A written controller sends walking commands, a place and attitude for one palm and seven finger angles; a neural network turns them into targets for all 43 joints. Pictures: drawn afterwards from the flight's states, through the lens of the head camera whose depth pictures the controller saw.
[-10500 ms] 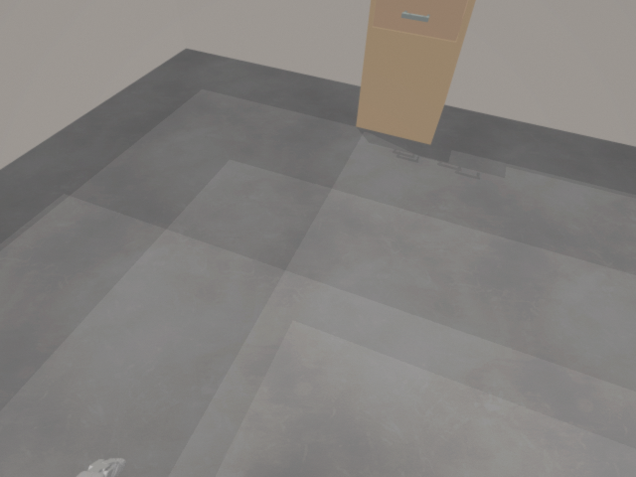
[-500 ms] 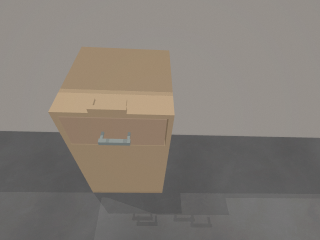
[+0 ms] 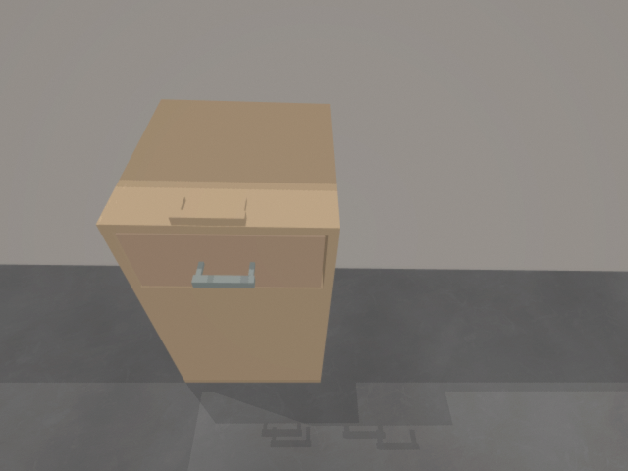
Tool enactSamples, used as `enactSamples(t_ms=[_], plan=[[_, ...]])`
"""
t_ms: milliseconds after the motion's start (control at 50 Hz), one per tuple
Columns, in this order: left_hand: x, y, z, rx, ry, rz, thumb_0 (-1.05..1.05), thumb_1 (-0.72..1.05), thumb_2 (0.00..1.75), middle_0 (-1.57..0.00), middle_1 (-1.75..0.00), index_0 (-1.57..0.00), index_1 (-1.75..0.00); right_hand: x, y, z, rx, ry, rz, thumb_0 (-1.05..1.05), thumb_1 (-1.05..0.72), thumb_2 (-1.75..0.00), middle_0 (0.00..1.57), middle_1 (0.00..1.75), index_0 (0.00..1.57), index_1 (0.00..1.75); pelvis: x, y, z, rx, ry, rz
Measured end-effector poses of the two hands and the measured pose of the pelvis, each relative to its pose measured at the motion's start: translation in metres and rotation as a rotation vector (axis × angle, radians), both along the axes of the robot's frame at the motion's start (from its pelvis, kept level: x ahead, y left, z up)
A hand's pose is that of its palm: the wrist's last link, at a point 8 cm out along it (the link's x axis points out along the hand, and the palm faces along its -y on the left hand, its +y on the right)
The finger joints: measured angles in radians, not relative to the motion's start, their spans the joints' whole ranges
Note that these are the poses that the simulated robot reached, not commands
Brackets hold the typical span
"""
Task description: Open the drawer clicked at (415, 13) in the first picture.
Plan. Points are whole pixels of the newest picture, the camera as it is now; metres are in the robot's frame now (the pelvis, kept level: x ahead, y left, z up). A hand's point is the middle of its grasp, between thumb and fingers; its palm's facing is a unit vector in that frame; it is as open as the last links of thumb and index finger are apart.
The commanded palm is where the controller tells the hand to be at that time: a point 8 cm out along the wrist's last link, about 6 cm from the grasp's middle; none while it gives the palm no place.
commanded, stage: look again from close up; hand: left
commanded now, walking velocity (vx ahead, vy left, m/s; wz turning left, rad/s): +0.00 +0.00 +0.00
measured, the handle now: (225, 274) +0.49 +0.20 -0.14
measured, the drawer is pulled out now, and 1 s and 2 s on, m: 0.00 0.00 0.00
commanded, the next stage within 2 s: raise the hand with hooked fingers in 0.34 s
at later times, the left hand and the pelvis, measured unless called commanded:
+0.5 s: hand out of the picture +0.00 +0.13 -0.17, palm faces -0.04 -0.98 -0.21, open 7.4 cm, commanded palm +0.11 +0.18 -0.06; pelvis +0.01 -0.02 +0.00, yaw -1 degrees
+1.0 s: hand (180, 456) +0.15 +0.18 -0.06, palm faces +0.00 -0.09 -1.00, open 9.4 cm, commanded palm +0.16 +0.18 +0.00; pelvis -0.02 -0.07 -0.05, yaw +1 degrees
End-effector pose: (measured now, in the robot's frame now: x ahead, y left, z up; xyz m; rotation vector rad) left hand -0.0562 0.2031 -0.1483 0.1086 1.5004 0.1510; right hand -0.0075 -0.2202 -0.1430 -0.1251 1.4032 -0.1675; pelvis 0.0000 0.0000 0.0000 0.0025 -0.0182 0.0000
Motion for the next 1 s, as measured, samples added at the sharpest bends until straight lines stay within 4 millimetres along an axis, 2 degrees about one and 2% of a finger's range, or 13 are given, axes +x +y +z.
enactSamples(t_ms=[460, 480, 500, 540, 600, 660, 720, 780, 840, 920, 1000], plan=[[0.022, -0.026, -0.002, -0.005, -0.041, -0.006, 0.00, 0.91, 0.90, -0.20, -0.30, -0.20, -0.30, -0.004, -0.012, -0.005, 0.019, 0.029, -0.002, 0.01, -0.92, -0.90, 0.20, 0.30, 0.20, 0.30, 0.008, -0.020, -0.002, -0.008, 0.001, 0.001], [0.033, -0.026, 0.003, 0.001, -0.079, -0.050, 0.00, 0.91, 0.90, -0.20, -0.30, -0.20, -0.30, -0.001, -0.015, -0.003, 0.007, 0.003, -0.003, 0.01, -0.92, -0.90, 0.20, 0.30, 0.20, 0.30, 0.007, -0.021, -0.003, -0.008, 0.005, -0.003], [0.052, -0.021, 0.013, 0.045, -0.169, -0.108, 0.01, 0.92, 0.90, -0.20, -0.30, -0.20, -0.31, 0.005, -0.020, -0.001, -0.017, -0.057, -0.001, 0.02, -0.93, -0.90, 0.21, 0.30, 0.21, 0.30, 0.006, -0.021, -0.004, -0.002, 0.007, -0.013], [0.084, 0.002, 0.041, 0.208, -0.337, -0.189, 0.07, 0.96, 0.89, -0.21, -0.31, -0.20, -0.31, 0.023, -0.032, 0.003, -0.057, -0.217, -0.025, 0.03, -0.94, -0.90, 0.21, 0.30, 0.21, 0.30, 0.005, -0.024, -0.008, 0.016, 0.020, -0.018], [0.142, 0.017, 0.091, 0.441, -0.595, -0.380, 0.08, 0.94, 0.88, -0.21, -0.33, -0.20, -0.33, 0.062, -0.048, 0.008, -0.089, -0.435, -0.006, 0.03, -0.93, -0.90, 0.21, 0.30, 0.21, 0.30, -0.001, -0.026, -0.015, 0.019, 0.049, 0.005], [0.199, 0.006, 0.135, 0.708, -0.821, -0.657, 0.06, 0.88, 0.86, -0.21, -0.36, -0.20, -0.36, 0.107, -0.062, 0.013, -0.101, -0.607, 0.062, 0.02, -0.93, -0.90, 0.21, 0.30, 0.20, 0.30, -0.009, -0.028, -0.024, 0.013, 0.101, 0.011], [0.234, -0.021, 0.154, 0.916, -0.975, -0.874, 0.04, 0.81, 0.84, -0.21, -0.39, -0.20, -0.39, 0.150, -0.073, 0.023, -0.101, -0.705, 0.110, 0.02, -0.92, -0.90, 0.20, 0.30, 0.20, 0.30, -0.015, -0.034, -0.033, 0.020, 0.150, -0.017], [0.238, -0.047, 0.149, 0.978, -1.041, -0.999, 0.03, 0.73, 0.81, -0.21, -0.43, -0.20, -0.43, 0.185, -0.077, 0.034, -0.080, -0.742, 0.145, 0.02, -0.92, -0.90, 0.20, 0.30, 0.20, 0.30, -0.017, -0.042, -0.040, 0.036, 0.180, -0.045], [0.219, -0.059, 0.136, 1.001, -1.027, -1.060, 0.01, 0.65, 0.78, -0.22, -0.47, -0.22, -0.48, 0.213, -0.074, 0.043, -0.058, -0.758, 0.202, 0.01, -0.91, -0.90, 0.20, 0.30, 0.20, 0.30, -0.017, -0.052, -0.046, 0.044, 0.191, -0.047], [0.192, -0.048, 0.128, 1.071, -0.934, -1.048, 0.00, 0.54, 0.74, -0.24, -0.53, -0.23, -0.54, 0.238, -0.066, 0.045, -0.033, -0.763, 0.270, 0.01, -0.91, -0.90, 0.20, 0.30, 0.20, 0.30, -0.016, -0.063, -0.050, 0.038, 0.185, -0.025], [0.191, -0.026, 0.139, 1.152, -0.888, -0.997, 0.00, 0.44, 0.70, -0.25, -0.60, -0.25, -0.60, 0.248, -0.055, 0.037, -0.007, -0.746, 0.313, 0.01, -0.91, -0.90, 0.20, 0.30, 0.20, 0.30, -0.016, -0.072, -0.052, 0.023, 0.165, 0.011]])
